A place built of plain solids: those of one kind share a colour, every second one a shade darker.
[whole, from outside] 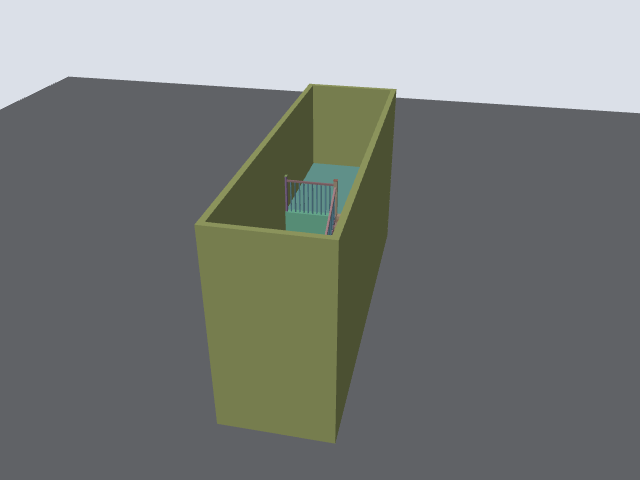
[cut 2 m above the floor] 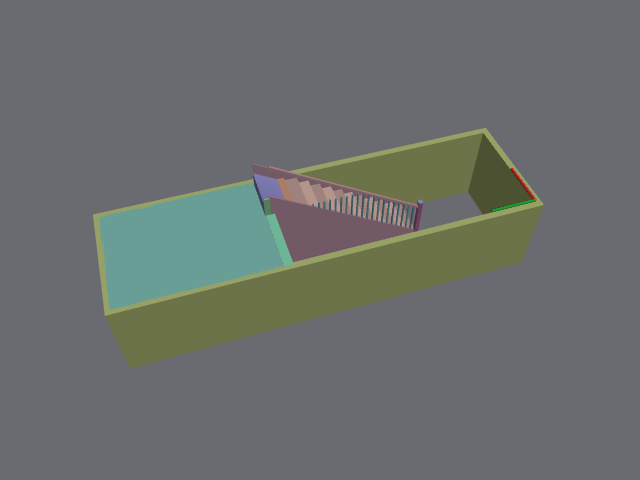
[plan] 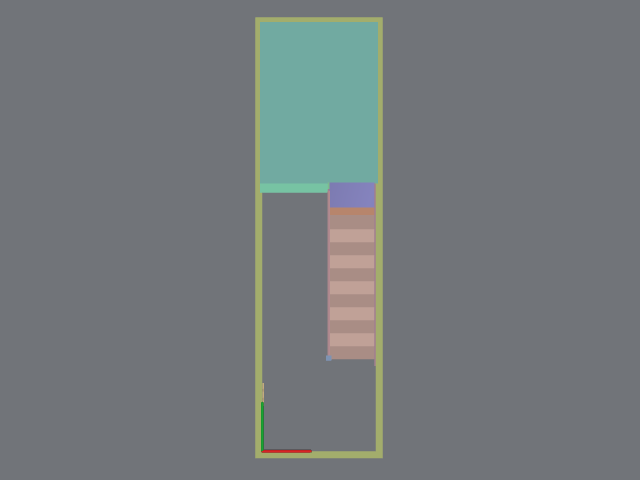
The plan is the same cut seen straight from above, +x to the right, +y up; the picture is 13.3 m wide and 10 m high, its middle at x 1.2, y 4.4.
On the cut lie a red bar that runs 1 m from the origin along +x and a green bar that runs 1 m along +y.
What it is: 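A row house's entrance hall, a dwelling of no particular year; the hall below, the landing 2.47 m above it, and between them a joiner's timber flight of 14 risers of about 0.176 m on goings of about 0.271 m, 0.93 m clear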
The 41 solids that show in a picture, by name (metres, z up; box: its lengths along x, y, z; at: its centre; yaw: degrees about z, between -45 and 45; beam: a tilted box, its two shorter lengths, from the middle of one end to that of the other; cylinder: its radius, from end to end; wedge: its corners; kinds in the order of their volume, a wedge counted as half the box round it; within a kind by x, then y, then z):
{
 "upper_1": {"box": [2.46, 3.36, 2.52], "at": [1.18, 7.26, 1.21]},
 "wall_1": {"box": [0.15, 9.19, 5.05], "at": [-0.07, 4.45, 2.48]},
 "wall_2": {"box": [2.66, 0.15, 5.05], "at": [1.18, -0.07, 2.48]},
 "wall_3": {"box": [2.66, 0.15, 5.05], "at": [1.18, 8.96, 2.48]},
 "wall_4": {"box": [0.15, 9.19, 5.05], "at": [2.44, 4.45, 2.48]},
 "carriage_1": {"wedge": [[1.4, 1.97, -0.05], [1.4, 1.97, 0.01], [1.4, 5.6, -0.05], [1.4, 5.6, 2.35], [2.33, 1.97, -0.05], [2.33, 1.97, 0.01], [2.33, 5.6, -0.05], [2.33, 5.6, 2.35]]},
 "upper_edge_1": {"box": [1.41, 0.19, 2.52], "at": [0.66, 5.48, 1.21]},
 "string_1": {"wedge": [[1.36, 1.94, -0.05], [1.36, 1.94, 0.25], [1.36, 5.46, -0.05], [1.36, 5.46, 2.53], [1.4, 1.94, -0.05], [1.4, 1.94, 0.25], [1.4, 5.46, -0.05], [1.4, 5.46, 2.53]]},
 "string_2": {"wedge": [[2.33, 1.78, -0.05], [2.33, 1.78, 0.15], [2.33, 5.58, -0.05], [2.33, 5.58, 2.6], [2.36, 1.78, -0.05], [2.36, 1.78, 0.15], [2.36, 5.58, -0.05], [2.36, 5.58, 2.6]]},
 "rail_1": {"box": [1.3, 0.06, 0.05], "at": [0.69, 5.46, 3.38]},
 "rail_2": {"wedge": [[1.35, 1.98, 1.05], [1.35, 1.98, 1.11], [1.35, 5.42, 3.28], [1.35, 5.42, 3.34], [1.41, 1.98, 1.05], [1.41, 1.98, 1.11], [1.41, 5.42, 3.28], [1.41, 5.42, 3.34]]},
 "tread_1": {"wedge": [[1.39, 1.91, 0.08], [1.39, 1.91, 0.18], [1.39, 2.24, 0.08], [1.39, 2.24, 0.18], [2.34, 1.91, 0.08], [2.34, 1.91, 0.18], [2.34, 2.24, 0.08], [2.34, 2.24, 0.18]]},
 "tread_2": {"wedge": [[1.39, 2.19, 0.25], [1.39, 2.19, 0.35], [1.39, 2.51, 0.26], [1.39, 2.51, 0.36], [2.34, 2.19, 0.25], [2.34, 2.19, 0.35], [2.34, 2.51, 0.26], [2.34, 2.51, 0.36]]},
 "tread_3": {"wedge": [[1.39, 2.46, 0.43], [1.39, 2.46, 0.53], [1.39, 2.78, 0.43], [1.39, 2.78, 0.53], [2.34, 2.46, 0.43], [2.34, 2.46, 0.53], [2.34, 2.78, 0.43], [2.34, 2.78, 0.53]]},
 "tread_4": {"wedge": [[1.39, 2.73, 0.6], [1.39, 2.73, 0.7], [1.39, 3.06, 0.61], [1.39, 3.06, 0.71], [2.34, 2.73, 0.6], [2.34, 2.73, 0.7], [2.34, 3.06, 0.61], [2.34, 3.06, 0.71]]},
 "tread_5": {"wedge": [[1.39, 3.0, 0.78], [1.39, 3.0, 0.88], [1.39, 3.33, 0.78], [1.39, 3.33, 0.88], [2.34, 3.0, 0.78], [2.34, 3.0, 0.88], [2.34, 3.33, 0.78], [2.34, 3.33, 0.88]]},
 "tread_6": {"wedge": [[1.39, 3.27, 0.95], [1.39, 3.27, 1.05], [1.39, 3.6, 0.96], [1.39, 3.6, 1.06], [2.34, 3.27, 0.95], [2.34, 3.27, 1.05], [2.34, 3.6, 0.96], [2.34, 3.6, 1.06]]},
 "tread_7": {"wedge": [[1.39, 3.54, 1.13], [1.39, 3.54, 1.23], [1.39, 3.87, 1.13], [1.39, 3.87, 1.23], [2.34, 3.54, 1.13], [2.34, 3.54, 1.23], [2.34, 3.87, 1.13], [2.34, 3.87, 1.23]]},
 "tread_8": {"wedge": [[1.39, 3.81, 1.31], [1.39, 3.81, 1.41], [1.39, 4.14, 1.31], [1.39, 4.14, 1.41], [2.34, 3.81, 1.31], [2.34, 3.81, 1.41], [2.34, 4.14, 1.31], [2.34, 4.14, 1.41]]},
 "tread_9": {"wedge": [[1.39, 4.08, 1.48], [1.39, 4.08, 1.58], [1.39, 4.41, 1.48], [1.39, 4.41, 1.58], [2.34, 4.08, 1.48], [2.34, 4.08, 1.58], [2.34, 4.41, 1.48], [2.34, 4.41, 1.58]]},
 "tread_10": {"wedge": [[1.39, 4.35, 1.66], [1.39, 4.35, 1.76], [1.39, 4.68, 1.66], [1.39, 4.68, 1.76], [2.34, 4.35, 1.66], [2.34, 4.35, 1.76], [2.34, 4.68, 1.66], [2.34, 4.68, 1.76]]},
 "tread_11": {"wedge": [[1.39, 4.62, 1.83], [1.39, 4.62, 1.93], [1.39, 4.95, 1.83], [1.39, 4.95, 1.93], [2.34, 4.62, 1.83], [2.34, 4.62, 1.93], [2.34, 4.95, 1.83], [2.34, 4.95, 1.93]]},
 "riser_1": {"wedge": [[1.39, 4.92, 1.9], [1.39, 4.92, 2.02], [1.39, 5.22, 1.99], [1.39, 5.22, 2.02], [2.34, 4.92, 1.9], [2.34, 4.92, 2.02], [2.34, 5.22, 1.99], [2.34, 5.22, 2.02]]},
 "newel_head_1": {"box": [0.1, 0.1, 1.37], "at": [1.38, 5.46, 2.82]},
 "bal_1": {"box": [0.034, 0.034, 0.9], "at": [0.15, 5.46, 2.91]},
 "bal_2": {"box": [0.034, 0.034, 0.9], "at": [0.51, 5.46, 2.91]},
 "bal_3": {"box": [0.034, 0.034, 0.9], "at": [0.63, 5.46, 2.91]},
 "bal_4": {"box": [0.034, 0.034, 0.9], "at": [0.99, 5.46, 2.91]},
 "bal_5": {"box": [0.034, 0.034, 0.8], "at": [1.38, 2.1, 0.74]},
 "bal_6": {"box": [0.034, 0.034, 0.8], "at": [1.38, 2.48, 0.99]},
 "bal_7": {"box": [0.034, 0.034, 0.8], "at": [1.38, 2.61, 1.07]},
 "bal_8": {"box": [0.034, 0.034, 0.8], "at": [1.38, 2.74, 1.15]},
 "bal_9": {"box": [0.034, 0.034, 0.8], "at": [1.38, 2.87, 1.24]},
 "bal_10": {"box": [0.034, 0.034, 0.8], "at": [1.38, 3.0, 1.32]},
 "bal_11": {"box": [0.034, 0.034, 0.8], "at": [1.38, 3.13, 1.4]},
 "bal_12": {"box": [0.034, 0.034, 0.8], "at": [1.38, 3.25, 1.49]},
 "bal_13": {"box": [0.034, 0.034, 0.8], "at": [1.38, 3.38, 1.57]},
 "bal_14": {"box": [0.034, 0.034, 0.8], "at": [1.38, 3.51, 1.65]},
 "newel_foot_1": {"box": [0.1, 0.1, 1.27], "at": [1.38, 1.94, 0.59]},
 "apron_1": {"wedge": [[1.36, 5.46, -0.05], [1.36, 5.46, 2.47], [1.36, 5.6, -0.05], [1.36, 5.6, 2.47], [1.4, 5.46, -0.05], [1.4, 5.46, 2.47], [1.4, 5.6, -0.05], [1.4, 5.6, 2.47]]},
 "newel_1": {"box": [0.05, 0.1, 1.09], "at": [0.02, 5.46, 2.96]}
}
